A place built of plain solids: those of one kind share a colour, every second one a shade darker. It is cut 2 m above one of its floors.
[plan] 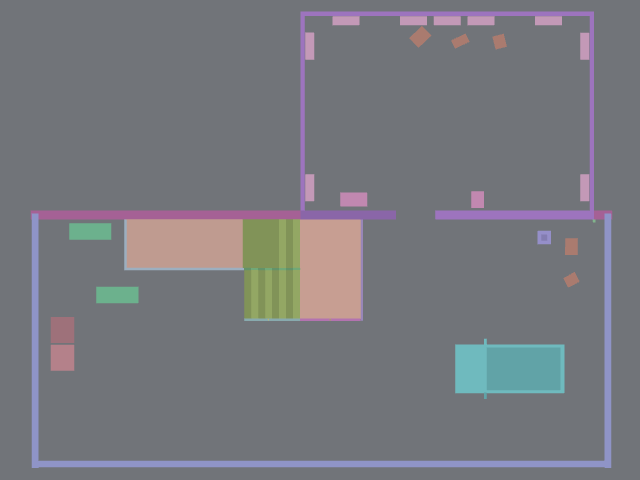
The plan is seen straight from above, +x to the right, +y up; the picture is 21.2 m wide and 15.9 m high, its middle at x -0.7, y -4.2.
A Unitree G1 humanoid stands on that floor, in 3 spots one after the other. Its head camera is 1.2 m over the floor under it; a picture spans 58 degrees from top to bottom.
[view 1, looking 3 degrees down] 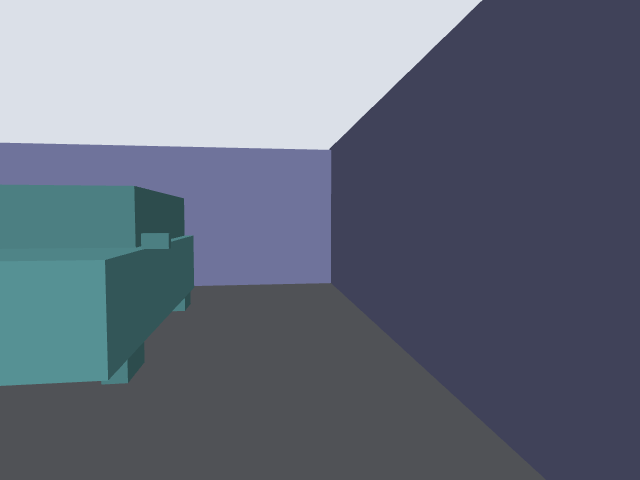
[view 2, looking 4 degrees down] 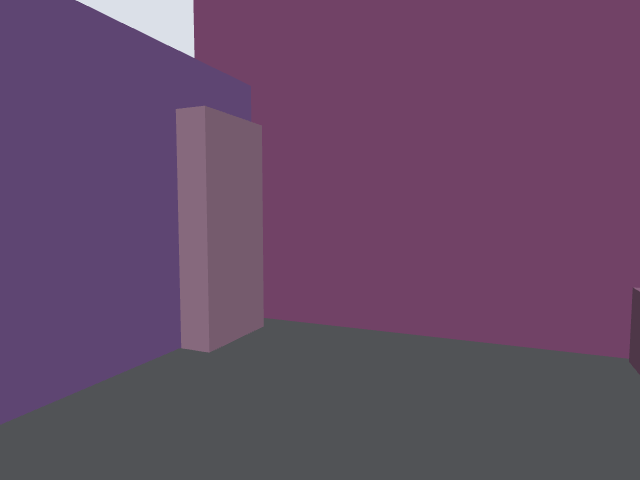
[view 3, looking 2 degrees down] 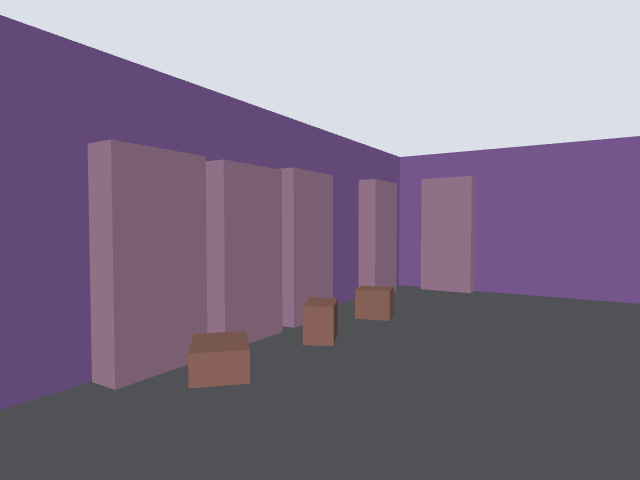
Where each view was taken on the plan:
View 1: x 0.97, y -10.22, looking -8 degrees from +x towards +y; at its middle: boundary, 7.84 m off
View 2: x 5.67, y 0.90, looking -67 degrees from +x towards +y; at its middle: facade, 4.49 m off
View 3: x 0.10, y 0.00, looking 32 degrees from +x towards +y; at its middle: shelf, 5.50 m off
